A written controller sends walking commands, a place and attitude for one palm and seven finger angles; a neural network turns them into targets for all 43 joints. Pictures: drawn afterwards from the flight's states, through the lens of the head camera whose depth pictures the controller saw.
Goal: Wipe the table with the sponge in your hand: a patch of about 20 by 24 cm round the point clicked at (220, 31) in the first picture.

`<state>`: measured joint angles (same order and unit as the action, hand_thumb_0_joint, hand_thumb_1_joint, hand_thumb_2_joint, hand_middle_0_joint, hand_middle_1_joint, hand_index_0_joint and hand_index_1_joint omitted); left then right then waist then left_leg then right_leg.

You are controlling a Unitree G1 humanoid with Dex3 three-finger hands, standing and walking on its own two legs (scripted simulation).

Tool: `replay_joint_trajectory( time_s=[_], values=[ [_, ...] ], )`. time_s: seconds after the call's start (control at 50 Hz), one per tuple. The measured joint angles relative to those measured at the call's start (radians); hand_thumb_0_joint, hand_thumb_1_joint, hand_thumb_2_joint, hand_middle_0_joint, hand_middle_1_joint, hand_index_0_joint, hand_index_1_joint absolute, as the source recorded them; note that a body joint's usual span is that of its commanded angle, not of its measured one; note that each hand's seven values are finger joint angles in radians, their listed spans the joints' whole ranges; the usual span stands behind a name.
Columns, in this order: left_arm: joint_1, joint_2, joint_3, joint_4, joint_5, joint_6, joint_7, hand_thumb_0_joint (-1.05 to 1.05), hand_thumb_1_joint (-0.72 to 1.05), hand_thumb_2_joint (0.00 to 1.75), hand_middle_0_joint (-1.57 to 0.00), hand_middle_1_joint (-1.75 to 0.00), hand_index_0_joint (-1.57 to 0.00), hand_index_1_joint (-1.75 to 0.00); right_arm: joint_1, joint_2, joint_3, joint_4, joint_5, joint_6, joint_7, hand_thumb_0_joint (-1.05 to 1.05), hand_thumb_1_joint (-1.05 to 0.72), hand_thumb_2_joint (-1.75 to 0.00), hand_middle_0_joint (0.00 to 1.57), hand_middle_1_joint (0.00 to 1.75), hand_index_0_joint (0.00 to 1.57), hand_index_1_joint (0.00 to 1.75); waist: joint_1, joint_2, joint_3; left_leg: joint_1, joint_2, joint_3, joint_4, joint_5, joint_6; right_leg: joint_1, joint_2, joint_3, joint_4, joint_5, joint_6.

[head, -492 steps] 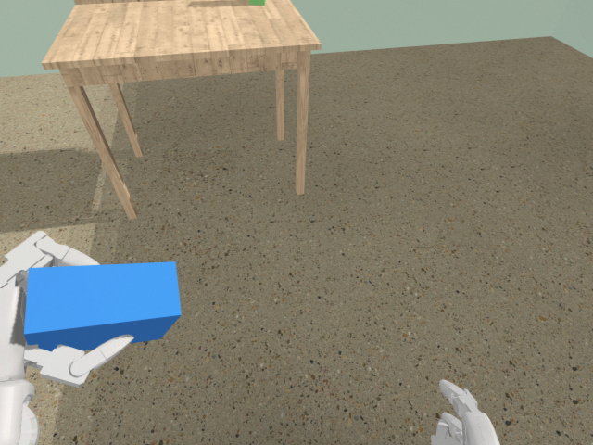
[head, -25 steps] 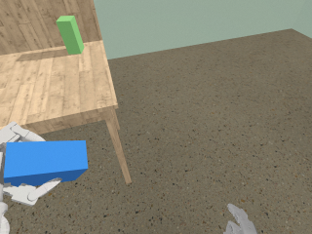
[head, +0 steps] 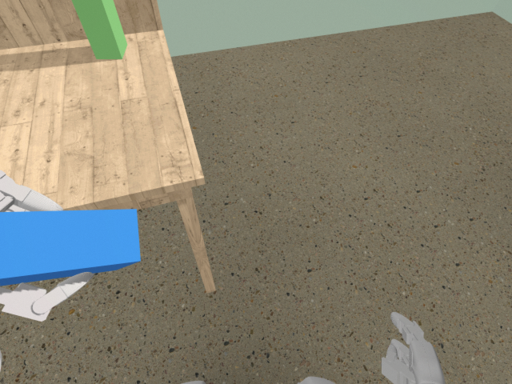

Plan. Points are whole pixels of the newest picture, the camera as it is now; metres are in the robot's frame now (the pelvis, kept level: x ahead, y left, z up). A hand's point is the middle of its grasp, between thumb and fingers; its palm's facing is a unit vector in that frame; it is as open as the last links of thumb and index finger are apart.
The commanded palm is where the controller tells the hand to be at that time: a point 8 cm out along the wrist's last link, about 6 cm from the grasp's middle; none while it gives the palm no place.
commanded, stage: take the last steps up to it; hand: left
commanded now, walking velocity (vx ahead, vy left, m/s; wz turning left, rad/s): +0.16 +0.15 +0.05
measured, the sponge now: (87, 245) +0.24 +0.21 +0.15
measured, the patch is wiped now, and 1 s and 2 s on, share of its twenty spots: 0.00 0.00 0.00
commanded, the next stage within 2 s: come to a stop and stand still in 0.02 s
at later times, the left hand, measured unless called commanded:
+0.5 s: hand (36, 189) +0.30 +0.28 +0.17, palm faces +0.35 -0.82 -0.45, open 10.1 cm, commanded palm +0.24 +0.32 +0.19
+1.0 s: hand (69, 243) +0.24 +0.22 +0.17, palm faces +0.34 -0.84 -0.43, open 10.1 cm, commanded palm +0.18 +0.27 +0.19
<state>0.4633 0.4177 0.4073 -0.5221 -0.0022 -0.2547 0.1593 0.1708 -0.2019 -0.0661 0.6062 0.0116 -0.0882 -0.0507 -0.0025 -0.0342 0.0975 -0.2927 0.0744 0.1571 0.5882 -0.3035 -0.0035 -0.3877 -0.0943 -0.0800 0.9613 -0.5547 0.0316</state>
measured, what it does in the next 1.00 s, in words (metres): steps on the spot: right foot, then left foot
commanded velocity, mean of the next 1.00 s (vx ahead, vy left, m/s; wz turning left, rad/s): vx -0.07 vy -0.03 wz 0.00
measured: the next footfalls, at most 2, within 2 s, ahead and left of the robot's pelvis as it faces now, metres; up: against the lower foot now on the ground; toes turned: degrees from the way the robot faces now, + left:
right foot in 0.12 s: +0.09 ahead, -0.08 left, +0.00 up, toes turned -10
left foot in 0.40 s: +0.15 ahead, +0.16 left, +0.00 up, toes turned +7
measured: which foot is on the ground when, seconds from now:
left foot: down 0.00-0.14, up 0.16-0.38, down 0.40-0.78, up 0.80-1.00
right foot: up 0.00-0.10, down 0.12-0.42, up 0.44-0.74, down 0.76-1.00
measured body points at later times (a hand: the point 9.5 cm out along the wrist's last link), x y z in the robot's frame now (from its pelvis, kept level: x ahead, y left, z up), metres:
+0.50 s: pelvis +0.07 +0.04 +0.00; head +0.13 +0.06 +0.45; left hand +0.28 +0.33 +0.19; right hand +0.26 -0.18 -0.08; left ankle +0.11 +0.16 -0.73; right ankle +0.03 -0.07 -0.69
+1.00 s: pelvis +0.02 -0.01 +0.01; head +0.03 -0.02 +0.46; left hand +0.21 +0.26 +0.19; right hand +0.15 -0.26 -0.09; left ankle +0.01 +0.12 -0.70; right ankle +0.05 -0.09 -0.73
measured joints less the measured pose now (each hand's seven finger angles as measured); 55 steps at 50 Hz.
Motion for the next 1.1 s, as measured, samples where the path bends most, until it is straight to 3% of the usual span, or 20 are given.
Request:
replay_joint_trajectory(
  time_s=[0.06, 0.12, 0.14, 0.18, 0.22, 0.26, 0.34, 0.4, 0.46, 0.54, 0.64, 0.74, 0.78, 0.84, 0.9, 0.94, 1.02, 1.1],
  values=[
    [0.017, -0.016, -0.011, -0.008, -0.009, 0.017, 0.0, 0.0, -0.48, 1.0, -0.74, -1.36, -0.72, -1.36, 0.003, 0.03, 0.029, -0.008, 0.006, -0.016, 0.014, 0.01, -0.91, -0.9, 0.2, 0.3, 0.2, 0.3, -0.007, 0.022, -0.014, 0.028, 0.009, 0.004, -0.016, -0.015, -0.005, -0.008, 0.024, -0.05, -0.091, 0.062, -0.002],
    [0.047, -0.014, -0.03, -0.033, -0.012, 0.022, -0.007, 0.0, -0.48, 1.0, -0.74, -1.36, -0.72, -1.36, 0.019, 0.049, 0.059, -0.02, 0.005, -0.023, 0.017, 0.01, -0.9, -0.9, 0.2, 0.3, 0.2, 0.3, -0.011, 0.04, -0.021, 0.041, 0.006, 0.003, 0.011, -0.052, -0.012, 0.048, 0.044, -0.094, -0.302, 0.178, -0.009],
    [0.049, -0.012, -0.036, -0.037, -0.009, 0.02, -0.011, 0.0, -0.48, 1.0, -0.74, -1.36, -0.72, -1.36, 0.022, 0.049, 0.065, -0.02, 0.005, -0.02, 0.016, 0.01, -0.9, -0.9, 0.21, 0.3, 0.2, 0.3, -0.014, 0.055, -0.02, 0.034, 0.01, -0.007, 0.047, -0.076, -0.014, 0.067, 0.051, -0.105, -0.337, 0.244, -0.044],
    [0.037, -0.016, -0.051, -0.028, -0.01, 0.015, -0.022, 0.0, -0.48, 1.0, -0.74, -1.36, -0.72, -1.36, 0.013, 0.042, 0.069, -0.001, 0.005, 0.003, 0.017, 0.01, -0.9, -0.9, 0.21, 0.3, 0.2, 0.3, -0.018, 0.082, -0.012, -0.019, 0.01, -0.042, 0.196, -0.124, -0.014, 0.079, 0.049, -0.122, -0.311, 0.225, -0.083],
    [0.031, -0.024, -0.05, -0.01, -0.019, 0.015, -0.025, 0.0, -0.48, 1.0, -0.74, -1.36, -0.72, -1.36, -0.006, 0.035, 0.075, 0.021, 0.007, 0.029, 0.023, 0.01, -0.9, -0.9, 0.21, 0.3, 0.2, 0.3, -0.012, 0.075, 0.002, -0.083, -0.021, -0.078, 0.372, -0.182, -0.031, 0.098, 0.034, -0.112, -0.31, 0.195, -0.085],
    [0.042, -0.031, -0.035, 0.003, -0.018, 0.017, -0.019, 0.0, -0.48, 1.0, -0.74, -1.36, -0.72, -1.36, -0.021, 0.03, 0.084, 0.027, 0.005, 0.052, 0.021, 0.01, -0.9, -0.9, 0.21, 0.3, 0.21, 0.3, -0.01, 0.058, 0.017, -0.116, -0.033, -0.084, 0.421, -0.196, -0.041, 0.123, 0.021, -0.096, -0.338, 0.199, -0.071],
    [0.066, -0.039, -0.022, -0.013, -0.007, 0.037, 0.0, 0.0, -0.48, 1.0, -0.74, -1.36, -0.72, -1.36, -0.025, 0.018, 0.091, -0.004, -0.006, 0.072, 0.003, 0.01, -0.9, -0.9, 0.21, 0.3, 0.2, 0.3, -0.009, 0.026, 0.03, -0.1, -0.03, -0.062, 0.201, -0.093, -0.047, 0.155, 0.002, -0.081, -0.386, 0.218, -0.049],
    [0.075, -0.039, -0.034, -0.064, -0.007, 0.051, 0.008, 0.0, -0.48, 1.0, -0.74, -1.36, -0.72, -1.36, -0.016, -0.004, 0.076, -0.036, -0.009, 0.074, -0.011, 0.01, -0.9, -0.9, 0.21, 0.3, 0.21, 0.3, -0.006, 0.033, 0.027, -0.036, -0.017, -0.049, -0.011, 0.144, -0.03, 0.158, 0.008, -0.082, -0.35, 0.19, -0.025],
    [0.034, -0.012, -0.035, -0.06, -0.009, 0.047, 0.0, 0.0, -0.48, 1.0, -0.74, -1.36, -0.72, -1.36, -0.026, 0.021, 0.054, -0.035, -0.012, 0.066, -0.013, 0.01, -0.9, -0.9, 0.21, 0.3, 0.2, 0.3, 0.022, -0.011, 0.026, -0.024, -0.024, -0.014, 0.005, 0.056, 0.015, 0.098, 0.016, -0.003, -0.196, 0.055, -0.009],
    [-0.009, -0.009, -0.032, -0.053, -0.01, 0.065, -0.007, 0.0, -0.48, 1.0, -0.74, -1.36, -0.72, -1.36, -0.031, 0.047, 0.064, -0.051, -0.017, 0.031, 0.025, 0.01, -0.91, -0.9, 0.2, 0.3, 0.2, 0.3, 0.018, 0.001, 0.033, -0.006, 0.007, -0.032, -0.053, 0.078, 0.009, 0.035, 0.079, 0.016, -0.053, 0.032, -0.002],
    [0.039, -0.014, -0.033, -0.105, -0.033, 0.079, -0.019, 0.0, -0.48, 1.0, -0.74, -1.36, -0.72, -1.36, -0.012, 0.065, 0.085, -0.082, -0.015, 0.004, 0.053, 0.01, -0.9, -0.9, 0.21, 0.3, 0.21, 0.3, 0.011, 0.03, 0.014, 0.008, 0.049, -0.031, -0.113, 0.121, -0.003, 0.043, 0.1, -0.021, -0.158, 0.091, 0.007],
    [0.069, 0.003, -0.031, -0.075, -0.043, 0.091, -0.024, 0.0, -0.48, 1.0, -0.74, -1.36, -0.72, -1.36, 0.013, 0.062, 0.097, -0.082, -0.008, 0.002, 0.039, 0.01, -0.9, -0.9, 0.21, 0.3, 0.21, 0.3, 0.007, 0.048, -0.009, -0.018, 0.06, -0.031, -0.093, 0.133, -0.027, 0.137, 0.09, -0.036, -0.405, 0.19, 0.013],
    [0.061, -0.003, -0.033, -0.044, -0.038, 0.094, -0.024, 0.0, -0.48, 1.0, -0.74, -1.36, -0.72, -1.36, 0.015, 0.049, 0.096, -0.068, -0.003, 0.01, 0.032, 0.01, -0.9, -0.9, 0.21, 0.3, 0.21, 0.3, 0.008, 0.062, -0.009, -0.04, 0.07, -0.036, -0.046, 0.118, -0.04, 0.158, 0.095, -0.044, -0.462, 0.307, -0.024],
    [0.051, -0.038, -0.063, 0.0, -0.04, 0.11, -0.027, 0.0, -0.48, 1.0, -0.74, -1.36, -0.72, -1.36, 0.025, 0.019, 0.085, -0.021, 0.001, 0.028, 0.019, 0.01, -0.9, -0.9, 0.21, 0.3, 0.21, 0.3, -0.002, 0.081, -0.026, -0.077, 0.041, -0.091, 0.074, -0.032, -0.038, 0.14, 0.098, -0.055, -0.423, 0.289, -0.079],
    [0.065, -0.063, -0.082, 0.015, -0.038, 0.121, -0.026, 0.0, -0.48, 1.0, -0.74, -1.36, -0.72, -1.36, 0.04, -0.004, 0.078, 0.016, 0.001, 0.047, 0.003, 0.01, -0.9, -0.9, 0.21, 0.3, 0.21, 0.3, -0.006, 0.061, -0.051, -0.106, -0.014, -0.116, 0.248, -0.113, -0.038, 0.13, 0.084, -0.048, -0.423, 0.287, -0.093],
    [0.066, -0.068, -0.089, 0.021, -0.032, 0.115, -0.022, 0.0, -0.48, 1.0, -0.74, -1.36, -0.72, -1.36, 0.051, -0.015, 0.074, 0.03, -0.001, 0.054, -0.01, 0.01, -0.9, -0.9, 0.21, 0.3, 0.2, 0.3, -0.012, 0.048, -0.062, -0.094, -0.031, -0.11, 0.275, -0.123, -0.037, 0.129, 0.08, -0.052, -0.435, 0.3, -0.096],
    [0.052, -0.058, -0.087, 0.017, -0.023, 0.098, -0.013, 0.0, -0.48, 1.0, -0.74, -1.36, -0.72, -1.36, 0.068, -0.031, 0.063, 0.03, -0.006, 0.06, -0.027, 0.01, -0.9, -0.9, 0.2, 0.3, 0.2, 0.3, -0.018, 0.032, -0.074, -0.016, -0.038, -0.097, 0.137, -0.099, -0.026, 0.119, 0.084, -0.072, -0.454, 0.326, -0.101],
    [0.036, -0.047, -0.079, 0.003, -0.019, 0.082, -0.003, 0.0, -0.48, 1.0, -0.74, -1.36, -0.73, -1.36, 0.069, -0.036, 0.05, 0.017, -0.009, 0.062, -0.031, 0.01, -0.91, -0.9, 0.2, 0.3, 0.2, 0.3, -0.009, 0.026, -0.067, 0.072, -0.037, -0.094, -0.054, 0.036, -0.001, 0.105, 0.093, -0.083, -0.44, 0.335, -0.094]
  ],
)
